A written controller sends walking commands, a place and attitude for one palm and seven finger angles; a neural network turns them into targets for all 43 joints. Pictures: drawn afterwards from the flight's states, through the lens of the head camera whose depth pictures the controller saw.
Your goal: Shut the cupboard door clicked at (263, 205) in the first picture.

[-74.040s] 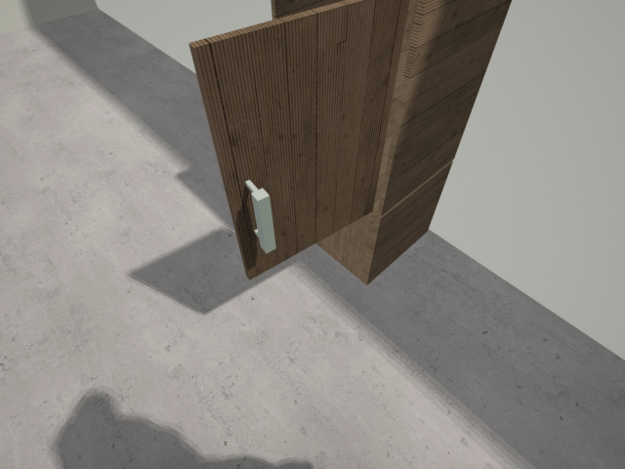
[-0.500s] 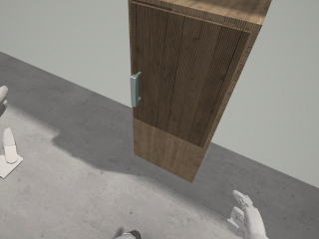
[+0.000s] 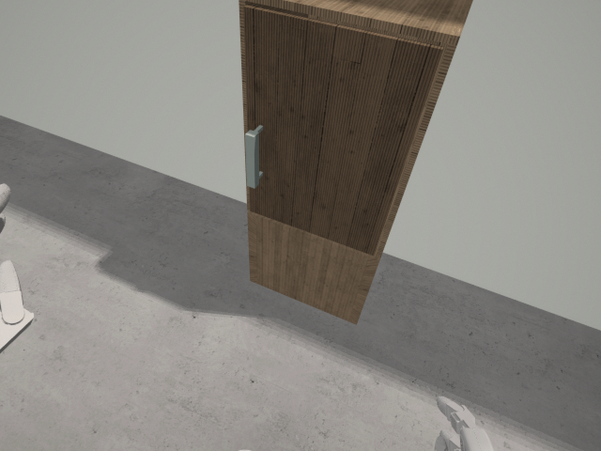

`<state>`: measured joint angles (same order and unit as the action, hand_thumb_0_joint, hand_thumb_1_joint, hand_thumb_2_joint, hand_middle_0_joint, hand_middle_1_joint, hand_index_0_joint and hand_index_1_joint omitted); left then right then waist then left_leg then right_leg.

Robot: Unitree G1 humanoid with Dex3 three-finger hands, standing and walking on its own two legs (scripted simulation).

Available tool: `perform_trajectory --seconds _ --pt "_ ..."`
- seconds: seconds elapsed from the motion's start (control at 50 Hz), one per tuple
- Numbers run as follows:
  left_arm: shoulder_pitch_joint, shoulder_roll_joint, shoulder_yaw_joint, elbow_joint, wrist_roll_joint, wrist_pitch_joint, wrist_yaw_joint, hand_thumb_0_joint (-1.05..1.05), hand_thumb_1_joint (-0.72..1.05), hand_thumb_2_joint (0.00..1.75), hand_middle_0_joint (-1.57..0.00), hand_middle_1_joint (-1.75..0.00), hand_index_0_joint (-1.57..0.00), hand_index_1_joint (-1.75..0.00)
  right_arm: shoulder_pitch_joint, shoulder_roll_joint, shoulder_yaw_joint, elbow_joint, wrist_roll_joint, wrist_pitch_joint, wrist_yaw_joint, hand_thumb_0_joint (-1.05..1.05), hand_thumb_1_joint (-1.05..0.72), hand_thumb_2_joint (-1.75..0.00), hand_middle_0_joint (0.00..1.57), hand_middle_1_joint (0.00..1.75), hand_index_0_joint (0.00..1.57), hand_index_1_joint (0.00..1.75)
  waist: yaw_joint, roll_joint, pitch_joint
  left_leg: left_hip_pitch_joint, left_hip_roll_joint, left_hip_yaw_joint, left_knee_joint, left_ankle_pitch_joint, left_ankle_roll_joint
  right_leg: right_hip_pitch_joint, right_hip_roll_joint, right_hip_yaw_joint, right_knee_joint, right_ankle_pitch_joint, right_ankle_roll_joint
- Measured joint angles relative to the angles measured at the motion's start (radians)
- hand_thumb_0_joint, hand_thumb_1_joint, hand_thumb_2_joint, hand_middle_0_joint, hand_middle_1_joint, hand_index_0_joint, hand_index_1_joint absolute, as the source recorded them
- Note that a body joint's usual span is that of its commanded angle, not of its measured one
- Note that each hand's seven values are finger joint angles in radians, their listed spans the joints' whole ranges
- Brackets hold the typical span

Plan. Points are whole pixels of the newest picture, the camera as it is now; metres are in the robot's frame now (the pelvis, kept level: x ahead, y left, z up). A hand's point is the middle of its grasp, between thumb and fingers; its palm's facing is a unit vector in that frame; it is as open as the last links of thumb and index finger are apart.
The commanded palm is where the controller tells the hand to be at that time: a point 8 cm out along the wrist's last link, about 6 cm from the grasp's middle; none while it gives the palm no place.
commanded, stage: stop stepping back and stand still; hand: left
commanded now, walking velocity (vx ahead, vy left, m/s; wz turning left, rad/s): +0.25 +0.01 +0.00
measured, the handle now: (256, 156) +0.86 +0.16 -0.10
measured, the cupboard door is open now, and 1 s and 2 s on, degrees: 0 0 0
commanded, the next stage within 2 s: let the arm hang, fingers relaxed in 0.44 s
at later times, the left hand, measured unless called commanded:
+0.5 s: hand out of the picture +0.17 +0.29 +0.17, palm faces +0.47 -0.76 -0.44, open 7.4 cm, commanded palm +0.12 +0.32 +0.19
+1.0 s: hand out of the picture -0.04 +0.23 -0.17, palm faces +0.08 -0.98 -0.19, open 7.0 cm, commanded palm none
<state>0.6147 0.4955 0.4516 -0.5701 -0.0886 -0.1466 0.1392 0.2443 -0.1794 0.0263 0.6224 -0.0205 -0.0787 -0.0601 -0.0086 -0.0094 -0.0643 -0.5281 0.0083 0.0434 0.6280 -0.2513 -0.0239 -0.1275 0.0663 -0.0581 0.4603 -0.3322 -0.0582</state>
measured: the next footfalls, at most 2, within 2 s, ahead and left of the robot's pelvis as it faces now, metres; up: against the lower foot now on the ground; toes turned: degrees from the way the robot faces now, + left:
left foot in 0.10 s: +0.08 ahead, +0.14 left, +0.00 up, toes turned +3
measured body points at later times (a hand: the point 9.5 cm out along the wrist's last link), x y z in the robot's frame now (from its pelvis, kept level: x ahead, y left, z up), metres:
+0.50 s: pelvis -0.02 +0.02 +0.00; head -0.05 +0.02 +0.45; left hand +0.14 +0.33 +0.20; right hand +0.11 -0.23 -0.10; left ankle +0.04 +0.13 -0.72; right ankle -0.04 -0.06 -0.73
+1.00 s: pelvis -0.01 +0.04 +0.01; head +0.00 +0.06 +0.46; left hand -0.04 +0.28 -0.15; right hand +0.02 -0.20 -0.14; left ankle +0.04 +0.14 -0.73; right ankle -0.04 -0.06 -0.73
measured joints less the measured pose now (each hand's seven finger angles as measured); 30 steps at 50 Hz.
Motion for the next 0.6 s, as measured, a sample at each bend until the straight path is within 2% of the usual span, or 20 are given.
perform_trajectory --seconds 0.04,0.06,0.1,0.12,0.18,0.24,0.3,0.34,0.38,0.44,0.5,0.54,0.56,0.6 --pt "-0.018 -0.026 -0.015 0.040 0.011 0.013 0.016 0.01 0.89 0.90 -0.21 -0.30 -0.22 -0.31 0.040 -0.014 -0.004 0.035 0.011 0.020 -0.007 0.01 -0.90 -0.90 0.20 0.30 0.21 0.30 0.013 -0.001 -0.037 0.041 -0.003 -0.016 0.082 -0.032 0.006 0.008 -0.009 0.013 0.026 -0.033 0.012" --pt "-0.039 -0.045 -0.025 0.065 0.019 0.016 0.023 0.01 0.89 0.90 -0.21 -0.30 -0.22 -0.31 0.061 -0.024 -0.006 0.048 0.014 0.024 -0.012 0.01 -0.90 -0.90 0.20 0.30 0.21 0.30 0.015 0.001 -0.053 0.077 0.002 -0.018 0.075 -0.042 0.013 0.011 -0.013 0.013 0.039 -0.046 0.020" --pt "-0.107 -0.084 -0.047 0.116 0.034 0.022 0.034 0.01 0.89 0.90 -0.21 -0.30 -0.21 -0.31 0.094 -0.046 -0.014 0.068 0.020 0.021 -0.025 0.01 -0.90 -0.90 0.20 0.30 0.21 0.30 0.004 0.009 -0.065 0.139 0.011 -0.024 0.020 -0.024 0.034 0.007 -0.023 -0.009 0.080 -0.073 0.036" --pt "-0.145 -0.104 -0.055 0.142 0.039 0.024 0.037 0.01 0.89 0.90 -0.21 -0.30 -0.21 -0.31 0.096 -0.051 -0.018 0.080 0.023 0.020 -0.032 0.01 -0.90 -0.90 0.20 0.30 0.21 0.30 0.001 0.002 -0.055 0.142 -0.001 -0.021 0.021 0.003 0.052 0.005 -0.038 -0.015 0.105 -0.087 0.044" --pt "-0.176 -0.141 -0.045 0.181 0.037 0.026 0.040 0.01 0.89 0.90 -0.20 -0.30 -0.21 -0.30 0.073 -0.047 -0.015 0.088 0.019 0.010 -0.040 0.02 -0.90 -0.90 0.20 0.30 0.21 0.30 -0.013 -0.019 -0.026 0.158 -0.021 0.010 -0.004 0.029 0.082 -0.036 -0.050 0.028 0.185 -0.134 0.043" --pt "-0.151 -0.120 -0.035 0.158 0.034 0.023 0.027 0.01 0.90 0.90 -0.20 -0.30 -0.21 -0.30 0.060 -0.010 -0.011 0.059 0.005 -0.019 -0.033 0.02 -0.90 -0.90 0.20 0.30 0.20 0.29 -0.042 -0.029 0.003 0.186 -0.025 0.017 -0.108 0.093 0.074 -0.085 -0.027 0.040 0.219 -0.141 0.036" --pt "-0.070 -0.082 -0.027 0.084 0.031 0.005 0.015 0.01 0.90 0.90 -0.20 -0.30 -0.21 -0.30 0.060 0.016 0.002 0.018 0.000 -0.032 -0.017 0.02 -0.90 -0.90 0.20 0.30 0.20 0.29 -0.055 -0.027 0.011 0.197 -0.020 0.020 -0.181 0.119 0.057 -0.064 -0.012 0.001 0.080 -0.121 0.025" --pt "-0.020 -0.060 -0.024 0.048 0.031 -0.007 0.009 0.01 0.90 0.90 -0.20 -0.30 -0.21 -0.30 0.056 0.019 0.005 -0.004 -0.001 -0.028 -0.012 0.02 -0.90 -0.90 0.20 0.30 0.20 0.29 -0.060 -0.010 0.015 0.181 -0.016 0.018 -0.175 0.094 0.048 -0.055 -0.007 -0.010 0.013 -0.039 0.004" --pt "0.008 -0.038 -0.023 0.039 0.031 -0.012 0.005 0.01 0.89 0.90 -0.21 -0.30 -0.21 -0.30 0.051 0.015 0.001 -0.007 -0.003 -0.014 -0.010 0.01 -0.90 -0.90 0.20 0.30 0.21 0.30 -0.053 0.007 0.016 0.159 -0.012 0.015 -0.129 0.026 0.037 -0.058 -0.004 -0.017 0.004 0.019 -0.012" --pt "0.013 -0.035 -0.022 0.062 0.032 -0.013 0.015 0.01 0.89 0.90 -0.21 -0.30 -0.21 -0.31 0.050 -0.005 -0.007 0.014 0.004 0.013 -0.008 0.01 -0.90 -0.90 0.20 0.30 0.21 0.30 -0.019 0.020 0.004 0.126 -0.006 -0.003 -0.001 -0.044 0.026 -0.062 -0.004 -0.011 0.025 0.053 -0.023" --pt "-0.040 -0.080 -0.042 0.122 0.040 -0.008 0.032 0.01 0.89 0.90 -0.21 -0.30 -0.22 -0.31 0.061 -0.033 -0.017 0.044 0.014 0.024 -0.013 0.01 -0.90 -0.90 0.20 0.30 0.21 0.30 0.005 0.029 -0.008 0.154 0.010 -0.023 0.017 -0.054 0.032 -0.052 -0.009 -0.011 0.061 0.010 -0.012" --pt "-0.094 -0.116 -0.061 0.158 0.046 -0.004 0.038 0.01 0.89 0.90 -0.21 -0.30 -0.21 -0.31 0.066 -0.055 -0.025 0.056 0.018 0.020 -0.021 0.01 -0.90 -0.90 0.20 0.30 0.21 0.30 0.007 0.040 -0.004 0.188 0.025 -0.028 -0.028 0.010 0.038 -0.044 -0.013 -0.030 0.092 -0.020 -0.002" --pt "-0.135 -0.128 -0.083 0.215 0.066 -0.014 0.021 0.01 0.89 0.90 -0.21 -0.30 -0.21 -0.31 0.060 -0.068 -0.036 0.077 0.015 0.002 -0.004 0.01 -0.90 -0.90 0.20 0.30 0.21 0.30 0.009 0.044 -0.003 0.178 0.018 -0.030 -0.015 0.041 0.031 -0.053 -0.024 -0.039 0.119 -0.036 0.004" --pt "-0.226 -0.156 -0.160 0.408 0.091 0.036 -0.037 0.00 0.90 0.90 -0.20 -0.30 -0.21 -0.30 0.033 -0.100 -0.047 0.121 0.009 0.009 0.029 0.01 -0.90 -0.90 0.20 0.30 0.20 0.29 0.022 0.053 -0.007 0.156 -0.003 -0.026 0.023 0.019 0.040 -0.081 -0.049 -0.041 0.179 -0.068 0.017"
